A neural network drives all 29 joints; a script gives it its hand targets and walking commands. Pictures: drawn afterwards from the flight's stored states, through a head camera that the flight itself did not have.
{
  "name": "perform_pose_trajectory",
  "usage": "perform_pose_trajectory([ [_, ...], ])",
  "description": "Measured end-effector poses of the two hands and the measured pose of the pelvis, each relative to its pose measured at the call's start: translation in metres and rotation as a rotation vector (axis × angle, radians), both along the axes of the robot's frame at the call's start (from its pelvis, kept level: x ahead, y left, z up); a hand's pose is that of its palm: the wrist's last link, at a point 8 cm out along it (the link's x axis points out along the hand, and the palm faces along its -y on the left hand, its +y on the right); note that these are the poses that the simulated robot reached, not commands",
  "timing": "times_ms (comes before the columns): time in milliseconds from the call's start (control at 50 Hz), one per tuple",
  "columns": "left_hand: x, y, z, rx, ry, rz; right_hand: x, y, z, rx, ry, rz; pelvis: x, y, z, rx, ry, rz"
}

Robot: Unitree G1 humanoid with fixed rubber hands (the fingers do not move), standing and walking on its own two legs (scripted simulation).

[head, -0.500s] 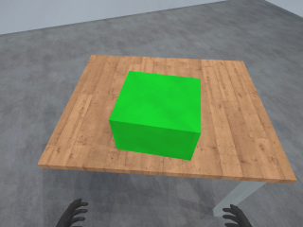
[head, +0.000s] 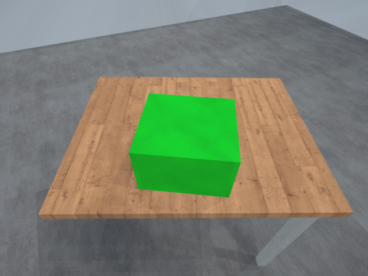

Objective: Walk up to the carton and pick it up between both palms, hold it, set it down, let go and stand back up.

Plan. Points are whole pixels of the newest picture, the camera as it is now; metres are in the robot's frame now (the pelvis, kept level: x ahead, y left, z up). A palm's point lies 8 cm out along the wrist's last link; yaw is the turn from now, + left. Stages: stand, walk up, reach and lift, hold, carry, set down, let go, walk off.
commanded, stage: stand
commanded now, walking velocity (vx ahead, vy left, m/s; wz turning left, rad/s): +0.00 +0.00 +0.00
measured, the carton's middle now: (187, 143) +0.46 +0.00 +0.00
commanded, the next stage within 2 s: none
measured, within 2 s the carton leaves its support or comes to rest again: neither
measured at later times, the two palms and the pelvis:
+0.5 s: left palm out of the picture -0.01 +0.23 -0.13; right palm out of the picture -0.03 -0.23 -0.14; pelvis -0.01 +0.01 +0.00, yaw -1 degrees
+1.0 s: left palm out of the picture -0.02 +0.22 -0.14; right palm out of the picture -0.05 -0.20 -0.15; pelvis +0.00 +0.01 +0.00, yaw -1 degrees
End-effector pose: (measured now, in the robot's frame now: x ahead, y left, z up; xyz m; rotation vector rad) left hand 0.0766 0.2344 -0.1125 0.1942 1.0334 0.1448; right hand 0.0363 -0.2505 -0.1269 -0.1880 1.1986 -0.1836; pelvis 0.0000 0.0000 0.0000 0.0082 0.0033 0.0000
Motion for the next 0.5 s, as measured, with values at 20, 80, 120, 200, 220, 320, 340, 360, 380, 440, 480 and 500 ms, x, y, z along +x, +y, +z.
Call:
perform_pose_trajectory([
  [20,-0.004,0.001,-0.001,0.000,0.014,0.004,-0.002,0.001,-0.001,0.001,0.007,-0.003,0.000,0.001,0.000,0.000,-0.001,-0.001],
  [80,-0.018,0.003,-0.005,0.002,0.056,0.016,-0.010,0.005,-0.003,0.006,0.031,-0.012,-0.001,0.002,0.001,0.001,-0.005,-0.004],
  [120,-0.027,0.005,-0.006,0.005,0.084,0.025,-0.015,0.006,-0.005,0.009,0.048,-0.019,-0.002,0.003,0.001,0.001,-0.007,-0.006],
  [200,-0.045,0.007,-0.009,0.010,0.139,0.040,-0.025,0.009,-0.008,0.014,0.082,-0.033,-0.003,0.005,0.002,0.002,-0.012,-0.009],
  [220,-0.049,0.007,-0.010,0.011,0.152,0.043,-0.028,0.009,-0.009,0.015,0.091,-0.036,-0.004,0.005,0.002,0.002,-0.013,-0.010],
  [320,-0.066,0.005,-0.013,0.007,0.211,0.054,-0.041,0.012,-0.011,0.021,0.132,-0.053,-0.005,0.006,0.003,0.002,-0.019,-0.013],
  [340,-0.069,0.004,-0.014,0.004,0.221,0.055,-0.044,0.013,-0.011,0.022,0.140,-0.056,-0.005,0.006,0.003,0.002,-0.020,-0.013],
  [360,-0.072,0.003,-0.015,0.002,0.231,0.056,-0.047,0.014,-0.012,0.024,0.148,-0.059,-0.005,0.006,0.003,0.002,-0.021,-0.014],
  [380,-0.074,0.002,-0.016,-0.001,0.240,0.057,-0.049,0.015,-0.012,0.026,0.155,-0.061,-0.005,0.006,0.003,0.002,-0.022,-0.014],
  [440,-0.081,-0.002,-0.018,-0.011,0.266,0.059,-0.056,0.018,-0.013,0.033,0.177,-0.067,-0.005,0.006,0.003,0.002,-0.024,-0.016],
  [480,-0.084,-0.004,-0.019,-0.017,0.281,0.059,-0.060,0.020,-0.014,0.038,0.190,-0.071,-0.005,0.006,0.004,0.002,-0.026,-0.016],
  [500,-0.086,-0.006,-0.020,-0.020,0.289,0.059,-0.063,0.022,-0.014,0.041,0.196,-0.072,-0.005,0.006,0.004,0.001,-0.026,-0.017],
])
